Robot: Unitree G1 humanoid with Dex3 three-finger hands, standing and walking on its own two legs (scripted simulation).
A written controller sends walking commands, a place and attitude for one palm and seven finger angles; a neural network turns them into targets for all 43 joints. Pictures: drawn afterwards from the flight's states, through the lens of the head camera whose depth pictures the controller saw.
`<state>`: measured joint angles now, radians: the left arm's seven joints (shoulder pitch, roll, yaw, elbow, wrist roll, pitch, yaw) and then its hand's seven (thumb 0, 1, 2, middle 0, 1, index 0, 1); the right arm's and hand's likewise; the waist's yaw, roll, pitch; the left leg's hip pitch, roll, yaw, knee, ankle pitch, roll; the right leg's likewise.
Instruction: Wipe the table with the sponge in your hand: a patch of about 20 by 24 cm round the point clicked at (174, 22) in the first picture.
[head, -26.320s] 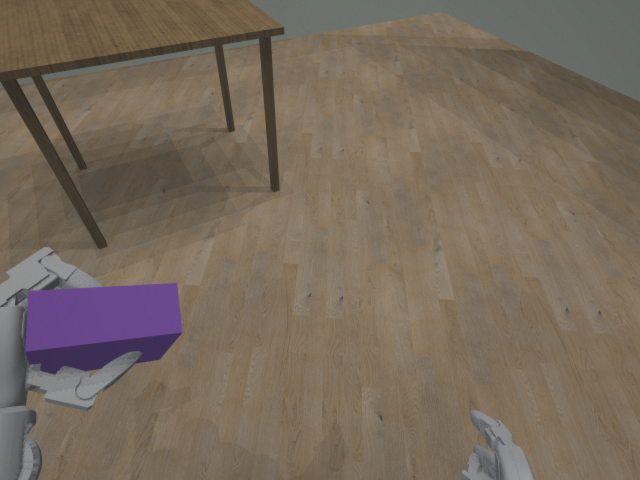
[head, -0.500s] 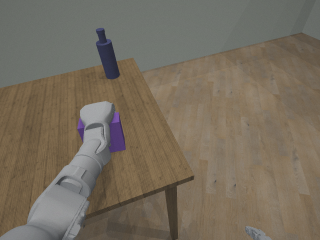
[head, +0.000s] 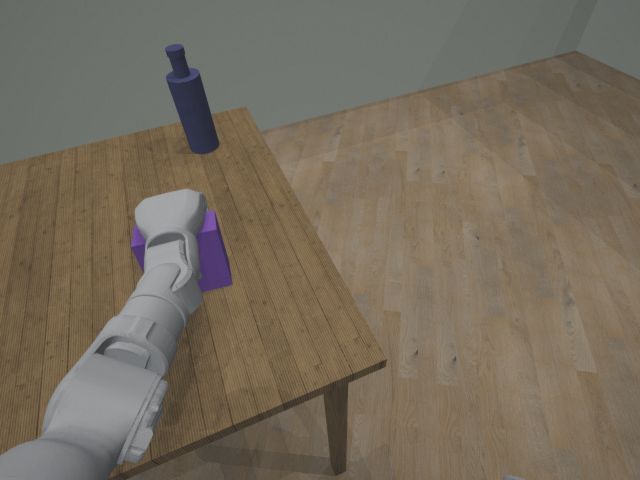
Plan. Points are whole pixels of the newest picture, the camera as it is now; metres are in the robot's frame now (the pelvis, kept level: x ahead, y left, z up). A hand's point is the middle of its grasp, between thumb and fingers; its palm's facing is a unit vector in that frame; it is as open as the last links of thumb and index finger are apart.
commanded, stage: wipe forward along the third lane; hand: left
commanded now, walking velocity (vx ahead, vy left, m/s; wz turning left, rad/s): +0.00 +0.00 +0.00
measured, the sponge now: (189, 265) +0.41 +0.21 +0.03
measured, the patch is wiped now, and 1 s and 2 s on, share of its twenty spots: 0.90 0.90 0.90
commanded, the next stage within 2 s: wipe back along the third lane in 0.26 s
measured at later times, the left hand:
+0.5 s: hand (177, 229) +0.45 +0.22 +0.07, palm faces -0.07 -0.01 -1.00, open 9.4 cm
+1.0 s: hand (177, 242) +0.42 +0.22 +0.07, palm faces +0.01 -0.03 -1.00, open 9.4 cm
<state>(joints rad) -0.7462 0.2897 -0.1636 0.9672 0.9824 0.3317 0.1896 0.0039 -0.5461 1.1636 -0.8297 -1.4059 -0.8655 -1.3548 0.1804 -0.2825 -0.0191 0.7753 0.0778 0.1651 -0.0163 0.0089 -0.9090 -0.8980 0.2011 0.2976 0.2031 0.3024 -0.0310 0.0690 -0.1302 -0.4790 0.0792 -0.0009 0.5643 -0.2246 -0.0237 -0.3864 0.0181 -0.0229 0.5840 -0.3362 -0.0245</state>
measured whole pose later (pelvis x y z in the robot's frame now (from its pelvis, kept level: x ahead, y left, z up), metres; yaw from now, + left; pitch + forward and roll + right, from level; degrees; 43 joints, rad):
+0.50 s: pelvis -0.01 +0.03 +0.00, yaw -1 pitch +11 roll -1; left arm -0.92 0.31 -0.16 1.15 1.00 0.36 0.24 0.00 -0.53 1.16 -0.82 -1.42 -0.85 -1.37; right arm 0.22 -0.25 -0.02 0.79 0.06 0.15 0.00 0.01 -0.91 -0.90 0.20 0.30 0.20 0.30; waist -0.07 0.06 -0.14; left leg -0.58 0.07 0.01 0.61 -0.23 -0.02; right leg -0.48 0.00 0.00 0.60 -0.32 0.01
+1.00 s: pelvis +0.02 +0.03 +0.00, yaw +0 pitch +7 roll -1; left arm -0.67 0.20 -0.30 0.83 0.95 0.48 0.26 -0.03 -0.45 1.10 -0.76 -1.45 -0.77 -1.44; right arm 0.11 -0.25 -0.02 0.76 0.08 0.21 0.03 0.01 -0.91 -0.90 0.20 0.30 0.20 0.30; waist 0.02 0.06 -0.15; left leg -0.43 0.05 0.01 0.56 -0.25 -0.02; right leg -0.31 -0.02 -0.01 0.53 -0.34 0.01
